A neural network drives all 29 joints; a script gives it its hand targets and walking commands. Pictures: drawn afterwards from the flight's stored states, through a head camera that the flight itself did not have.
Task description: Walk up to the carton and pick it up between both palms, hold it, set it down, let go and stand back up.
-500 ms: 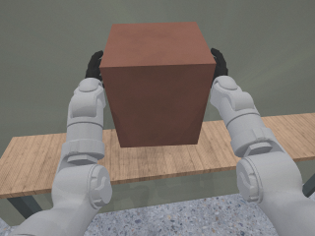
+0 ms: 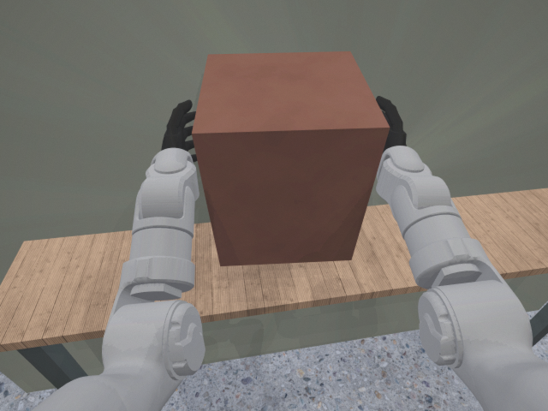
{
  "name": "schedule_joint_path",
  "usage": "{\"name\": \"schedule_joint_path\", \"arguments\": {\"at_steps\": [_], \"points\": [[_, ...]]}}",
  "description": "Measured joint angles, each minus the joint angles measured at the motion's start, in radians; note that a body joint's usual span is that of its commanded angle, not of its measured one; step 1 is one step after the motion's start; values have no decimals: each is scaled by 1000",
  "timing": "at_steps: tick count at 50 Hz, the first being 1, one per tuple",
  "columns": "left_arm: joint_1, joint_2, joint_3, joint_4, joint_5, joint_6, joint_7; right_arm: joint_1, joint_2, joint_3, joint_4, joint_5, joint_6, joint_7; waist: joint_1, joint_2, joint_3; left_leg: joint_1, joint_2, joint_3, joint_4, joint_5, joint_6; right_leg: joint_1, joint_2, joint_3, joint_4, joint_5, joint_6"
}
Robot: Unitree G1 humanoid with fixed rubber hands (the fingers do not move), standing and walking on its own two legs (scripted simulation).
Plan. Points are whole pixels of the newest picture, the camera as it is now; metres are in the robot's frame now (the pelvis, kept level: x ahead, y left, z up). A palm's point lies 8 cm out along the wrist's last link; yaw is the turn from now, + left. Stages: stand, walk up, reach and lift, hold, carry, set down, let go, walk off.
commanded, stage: set down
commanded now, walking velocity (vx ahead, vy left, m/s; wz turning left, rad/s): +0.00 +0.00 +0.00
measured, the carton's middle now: (283, 162) +0.42 -0.02 +0.19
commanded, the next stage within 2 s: none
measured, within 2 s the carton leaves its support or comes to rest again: rests again in 1.86 s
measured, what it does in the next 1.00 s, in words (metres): stands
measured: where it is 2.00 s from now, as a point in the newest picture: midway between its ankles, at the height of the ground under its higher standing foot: outside the picture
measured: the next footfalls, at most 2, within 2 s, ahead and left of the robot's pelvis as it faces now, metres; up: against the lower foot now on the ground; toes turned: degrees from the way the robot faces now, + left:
none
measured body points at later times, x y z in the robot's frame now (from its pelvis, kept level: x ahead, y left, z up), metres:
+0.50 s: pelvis -0.01 -0.01 +0.00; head -0.04 +0.01 +0.45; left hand +0.42 +0.12 +0.18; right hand +0.40 -0.18 +0.18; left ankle +0.00 +0.11 -0.75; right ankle +0.00 -0.11 -0.75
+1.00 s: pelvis +0.00 -0.02 +0.00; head -0.02 -0.01 +0.45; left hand +0.43 +0.11 +0.15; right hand +0.41 -0.19 +0.15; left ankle +0.00 +0.11 -0.75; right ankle +0.00 -0.11 -0.75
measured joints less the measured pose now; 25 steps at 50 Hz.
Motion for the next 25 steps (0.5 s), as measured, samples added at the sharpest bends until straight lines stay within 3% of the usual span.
{"name": "schedule_joint_path", "arguments": {"at_steps": [25], "points": [[7,0,-10,146,-38,-119,27,33,32,-88,82,-110,-88,34,26,9,-13,-61,7,5,-11,21,-12,-73,3,-6,12,11,-11]]}}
